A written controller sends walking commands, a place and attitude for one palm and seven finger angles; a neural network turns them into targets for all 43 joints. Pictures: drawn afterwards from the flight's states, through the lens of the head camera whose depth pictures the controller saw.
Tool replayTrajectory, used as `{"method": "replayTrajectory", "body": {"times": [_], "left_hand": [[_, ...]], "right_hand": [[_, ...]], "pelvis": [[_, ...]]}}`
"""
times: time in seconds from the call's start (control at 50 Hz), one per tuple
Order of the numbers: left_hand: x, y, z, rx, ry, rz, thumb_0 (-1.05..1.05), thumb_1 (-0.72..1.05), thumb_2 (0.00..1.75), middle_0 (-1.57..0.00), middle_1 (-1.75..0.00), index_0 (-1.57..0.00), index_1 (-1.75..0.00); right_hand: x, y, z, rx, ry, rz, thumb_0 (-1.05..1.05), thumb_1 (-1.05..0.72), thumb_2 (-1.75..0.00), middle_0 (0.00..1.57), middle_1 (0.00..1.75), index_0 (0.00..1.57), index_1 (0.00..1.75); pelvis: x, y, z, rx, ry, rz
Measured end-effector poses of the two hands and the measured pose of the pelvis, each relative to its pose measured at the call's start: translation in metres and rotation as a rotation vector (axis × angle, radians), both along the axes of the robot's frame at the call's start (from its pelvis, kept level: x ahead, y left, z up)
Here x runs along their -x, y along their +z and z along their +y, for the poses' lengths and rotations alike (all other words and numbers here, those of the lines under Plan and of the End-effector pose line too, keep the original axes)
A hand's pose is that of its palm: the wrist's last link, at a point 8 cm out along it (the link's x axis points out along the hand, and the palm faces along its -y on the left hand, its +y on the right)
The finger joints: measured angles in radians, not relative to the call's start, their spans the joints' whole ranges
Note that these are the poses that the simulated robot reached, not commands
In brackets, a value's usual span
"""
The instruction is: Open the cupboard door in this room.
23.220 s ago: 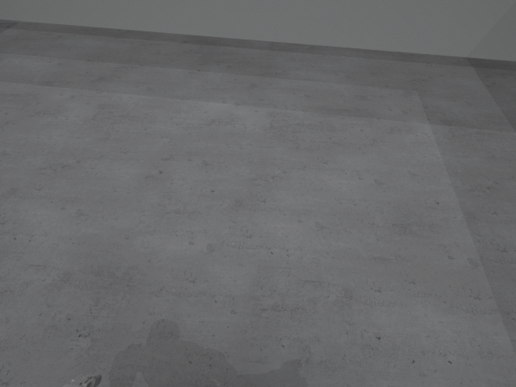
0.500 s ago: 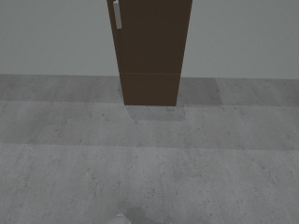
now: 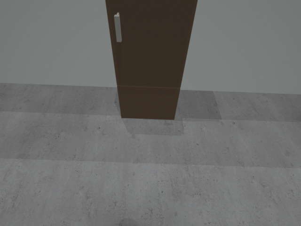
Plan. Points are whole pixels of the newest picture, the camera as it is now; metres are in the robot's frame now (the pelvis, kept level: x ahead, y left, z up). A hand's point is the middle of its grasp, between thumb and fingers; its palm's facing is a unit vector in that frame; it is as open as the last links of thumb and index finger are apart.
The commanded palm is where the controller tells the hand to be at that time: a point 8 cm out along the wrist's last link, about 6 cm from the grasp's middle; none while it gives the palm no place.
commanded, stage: stand and wait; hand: left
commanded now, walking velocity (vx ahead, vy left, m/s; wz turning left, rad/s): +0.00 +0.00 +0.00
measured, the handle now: (118, 27) +1.05 +0.25 +0.05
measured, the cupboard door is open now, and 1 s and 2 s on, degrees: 0 0 0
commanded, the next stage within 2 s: look at it before walking up in 0.18 s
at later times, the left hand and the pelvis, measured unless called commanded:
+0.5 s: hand out of the picture -0.03 +0.13 -0.18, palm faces +0.06 -0.98 -0.17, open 7.4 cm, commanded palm none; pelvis +0.00 -0.03 +0.00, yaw +1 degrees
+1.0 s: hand out of the picture -0.05 +0.11 -0.18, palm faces +0.09 -0.98 -0.16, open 7.4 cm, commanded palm none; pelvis +0.00 -0.03 +0.00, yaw +2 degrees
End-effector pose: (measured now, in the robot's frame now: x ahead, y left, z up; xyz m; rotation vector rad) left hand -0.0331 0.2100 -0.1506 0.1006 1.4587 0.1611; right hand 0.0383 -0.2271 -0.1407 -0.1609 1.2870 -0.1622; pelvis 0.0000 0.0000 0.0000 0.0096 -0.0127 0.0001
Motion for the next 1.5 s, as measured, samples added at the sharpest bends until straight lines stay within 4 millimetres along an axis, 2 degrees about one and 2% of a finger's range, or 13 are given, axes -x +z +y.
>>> {"method": "replayTrajectory", "body": {"times": [0.2,0.34,0.52,0.74,0.9,1.06,1.12,1.16,1.24,1.32,1.38,1.44,1.5], "left_hand": [[-0.016,0.002,-0.006,-0.016,-0.013,-0.032,0.0,0.91,0.9,-0.2,-0.3,-0.2,-0.3],[-0.012,0.003,-0.017,-0.015,-0.009,-0.019,0.0,0.91,0.9,-0.2,-0.3,-0.2,-0.3],[0.005,0.002,-0.035,0.002,0.014,0.012,0.0,0.91,0.9,-0.2,-0.3,-0.2,-0.3],[0.024,0.0,-0.049,0.021,0.04,0.042,0.0,0.91,0.9,-0.2,-0.3,-0.2,-0.3],[0.027,0.0,-0.05,0.02,0.041,0.051,0.0,0.91,0.9,-0.2,-0.3,-0.2,-0.3],[0.021,-0.003,-0.041,0.008,0.075,0.026,0.0,0.91,0.9,-0.2,-0.3,-0.2,-0.3],[0.021,-0.007,-0.033,0.009,0.115,0.013,0.0,0.9,0.9,-0.2,-0.3,-0.2,-0.3],[0.022,-0.008,-0.026,0.011,0.138,0.019,0.0,0.9,0.9,-0.2,-0.3,-0.2,-0.3],[0.025,-0.015,-0.006,0.019,0.18,0.055,0.0,0.9,0.9,-0.2,-0.3,-0.2,-0.3],[0.019,-0.03,0.023,0.034,0.196,0.101,0.01,0.9,0.9,-0.2,-0.3,-0.2,-0.3],[-0.011,-0.028,0.05,0.011,0.176,0.076,0.01,0.91,0.9,-0.2,-0.3,-0.2,-0.3],[-0.06,-0.016,0.073,-0.021,0.158,-0.028,0.01,0.91,0.9,-0.2,-0.3,-0.2,-0.3],[-0.108,-0.003,0.087,-0.045,0.15,-0.135,0.01,0.91,0.9,-0.19,-0.3,-0.19,-0.3]], "right_hand": [[0.06,-0.005,-0.001,-0.031,-0.035,0.169,0.0,-0.92,-0.9,0.2,0.3,0.2,0.3],[0.081,-0.008,0.007,-0.071,-0.053,0.219,0.01,-0.91,-0.9,0.2,0.3,0.2,0.3],[0.073,-0.011,0.005,-0.085,-0.046,0.198,0.01,-0.91,-0.9,0.2,0.3,0.2,0.3],[0.055,-0.009,-0.015,-0.043,-0.022,0.162,0.02,-0.92,-0.9,0.2,0.3,0.2,0.3],[0.05,-0.007,-0.022,-0.03,-0.013,0.153,0.01,-0.92,-0.9,0.2,0.3,0.2,0.3],[0.047,-0.011,-0.019,-0.037,0.017,0.176,0.01,-0.91,-0.9,0.2,0.3,0.2,0.3],[0.035,-0.011,-0.015,-0.031,0.046,0.199,0.01,-0.91,-0.9,0.2,0.3,0.2,0.3],[0.018,-0.01,-0.011,-0.025,0.067,0.191,0.01,-0.91,-0.9,0.2,0.3,0.2,0.3],[-0.035,-0.008,0.001,0.003,0.13,0.133,0.01,-0.91,-0.9,0.2,0.3,0.2,0.3],[-0.092,-0.014,0.018,0.046,0.18,0.009,0.01,-0.91,-0.9,0.2,0.3,0.2,0.3],[-0.114,-0.009,0.031,0.056,0.176,-0.041,0.01,-0.91,-0.9,0.2,0.3,0.2,0.3],[-0.123,-0.001,0.044,0.05,0.184,-0.031,0.01,-0.91,-0.9,0.2,0.3,0.2,0.3],[-0.127,0.003,0.059,0.021,0.186,-0.004,0.01,-0.91,-0.9,0.2,0.3,0.2,0.3]], "pelvis": [[-0.002,0.0,-0.011,-0.003,0.007,-0.01],[-0.001,0.0,-0.018,-0.003,0.01,-0.013],[0.0,0.0,-0.026,-0.001,0.014,-0.013],[0.001,-0.001,-0.033,0.001,0.021,-0.017],[0.001,-0.001,-0.035,0.003,0.022,-0.017],[-0.003,-0.005,-0.032,0.017,0.06,-0.011],[-0.011,-0.008,-0.025,0.024,0.088,-0.007],[-0.017,-0.009,-0.018,0.024,0.111,-0.006],[-0.035,-0.014,0.001,0.019,0.156,-0.004],[-0.055,-0.03,0.029,0.015,0.181,-0.004],[-0.066,-0.027,0.042,0.017,0.178,-0.002],[-0.079,-0.016,0.051,0.016,0.188,0.005],[-0.095,-0.006,0.056,0.012,0.189,0.009]]}}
